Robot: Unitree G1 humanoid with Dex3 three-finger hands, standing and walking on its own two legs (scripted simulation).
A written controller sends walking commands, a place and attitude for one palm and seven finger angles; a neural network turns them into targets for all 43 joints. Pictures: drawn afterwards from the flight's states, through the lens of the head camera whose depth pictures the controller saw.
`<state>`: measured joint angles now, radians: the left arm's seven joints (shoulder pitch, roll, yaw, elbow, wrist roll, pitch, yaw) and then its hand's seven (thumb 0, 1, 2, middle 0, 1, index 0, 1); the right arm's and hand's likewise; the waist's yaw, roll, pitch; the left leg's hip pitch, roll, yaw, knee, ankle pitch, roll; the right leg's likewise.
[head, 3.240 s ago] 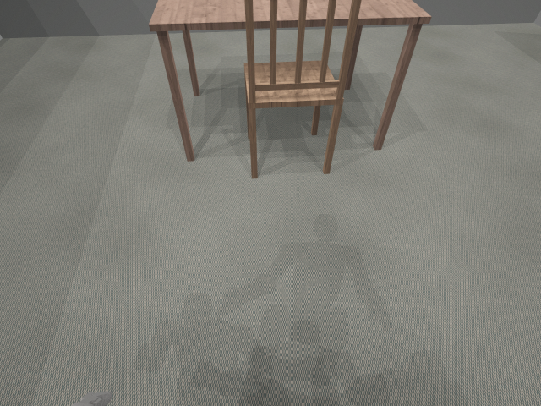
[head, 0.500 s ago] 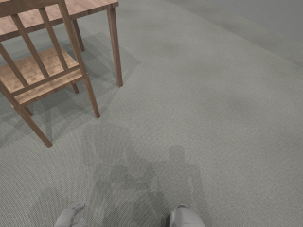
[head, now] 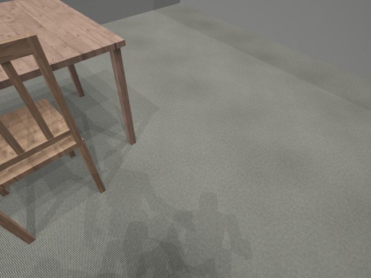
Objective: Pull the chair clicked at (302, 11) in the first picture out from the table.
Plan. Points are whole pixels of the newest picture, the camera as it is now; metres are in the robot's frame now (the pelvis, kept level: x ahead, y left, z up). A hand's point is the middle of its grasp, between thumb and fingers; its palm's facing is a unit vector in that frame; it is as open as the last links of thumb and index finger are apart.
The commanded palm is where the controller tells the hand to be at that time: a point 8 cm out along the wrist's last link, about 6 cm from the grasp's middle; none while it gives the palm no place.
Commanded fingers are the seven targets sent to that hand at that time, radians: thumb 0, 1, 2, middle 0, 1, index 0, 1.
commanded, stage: walk to a spot facing it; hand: left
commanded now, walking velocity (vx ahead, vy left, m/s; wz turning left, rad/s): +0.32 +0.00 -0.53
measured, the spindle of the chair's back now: out of the picture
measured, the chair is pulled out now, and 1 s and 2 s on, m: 0.00 0.00 0.00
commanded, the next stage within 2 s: turn to face it in 0.28 s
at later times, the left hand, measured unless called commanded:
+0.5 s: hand (156, 203) +0.36 +0.11 -0.17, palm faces -0.27 -0.94 -0.22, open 7.4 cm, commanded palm none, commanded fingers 0.00 0.90 0.90 -0.20 -0.30 -0.20 -0.30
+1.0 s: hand (131, 213) +0.32 +0.18 -0.19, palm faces +0.05 -0.98 -0.18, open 7.4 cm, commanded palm none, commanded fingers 0.00 0.90 0.90 -0.20 -0.30 -0.20 -0.30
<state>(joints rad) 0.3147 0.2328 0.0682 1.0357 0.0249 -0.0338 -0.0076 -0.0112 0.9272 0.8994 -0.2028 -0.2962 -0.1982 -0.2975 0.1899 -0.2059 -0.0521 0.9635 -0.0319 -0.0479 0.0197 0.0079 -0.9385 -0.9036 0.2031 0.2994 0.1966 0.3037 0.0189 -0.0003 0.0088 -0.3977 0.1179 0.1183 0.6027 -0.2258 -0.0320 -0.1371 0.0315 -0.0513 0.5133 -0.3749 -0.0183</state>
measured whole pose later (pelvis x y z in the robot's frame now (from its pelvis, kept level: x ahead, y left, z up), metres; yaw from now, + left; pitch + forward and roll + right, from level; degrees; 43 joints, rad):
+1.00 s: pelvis +0.25 -0.01 +0.00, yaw +2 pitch +0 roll -2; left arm 0.17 0.23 0.08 0.95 0.03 0.06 0.02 0.00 0.91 0.90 -0.20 -0.30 -0.20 -0.30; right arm 0.22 -0.19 -0.06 0.93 -0.03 0.02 0.01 0.00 -0.92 -0.90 0.20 0.30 0.20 0.30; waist -0.03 -0.05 0.06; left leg -0.37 0.04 0.12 0.67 -0.32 0.07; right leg -0.50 -0.10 -0.13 1.08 -0.45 0.07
